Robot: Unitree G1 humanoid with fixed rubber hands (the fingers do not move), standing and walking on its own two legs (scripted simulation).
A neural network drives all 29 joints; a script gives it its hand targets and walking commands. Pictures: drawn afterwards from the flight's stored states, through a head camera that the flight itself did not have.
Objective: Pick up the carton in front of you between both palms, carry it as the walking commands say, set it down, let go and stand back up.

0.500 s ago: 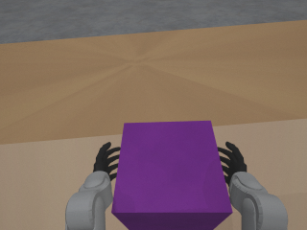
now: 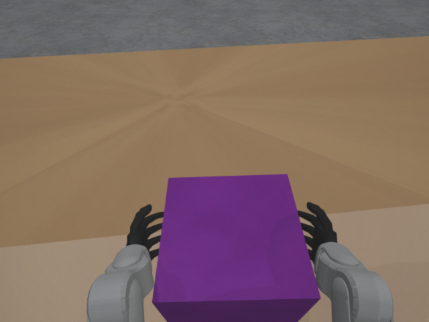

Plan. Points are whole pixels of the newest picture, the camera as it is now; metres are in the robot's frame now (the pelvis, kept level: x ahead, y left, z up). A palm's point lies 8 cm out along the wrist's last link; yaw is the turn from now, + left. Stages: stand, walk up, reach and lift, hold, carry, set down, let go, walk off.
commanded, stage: carry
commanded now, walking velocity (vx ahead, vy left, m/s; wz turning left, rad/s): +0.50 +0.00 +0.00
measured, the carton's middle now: (229, 259) +0.24 +0.00 +0.01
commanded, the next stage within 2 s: none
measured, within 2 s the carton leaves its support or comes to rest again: neither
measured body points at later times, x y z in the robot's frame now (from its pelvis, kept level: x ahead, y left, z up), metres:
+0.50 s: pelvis +0.34 -0.04 +0.00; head +0.34 -0.05 +0.45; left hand +0.57 +0.13 +0.08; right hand +0.59 -0.18 +0.08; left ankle +0.15 +0.07 -0.63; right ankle +0.42 -0.11 -0.72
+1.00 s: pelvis +0.67 +0.01 -0.01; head +0.69 +0.03 +0.44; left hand +0.96 +0.17 +0.06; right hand +0.96 -0.14 +0.07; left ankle +0.76 +0.08 -0.72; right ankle +0.49 -0.10 -0.63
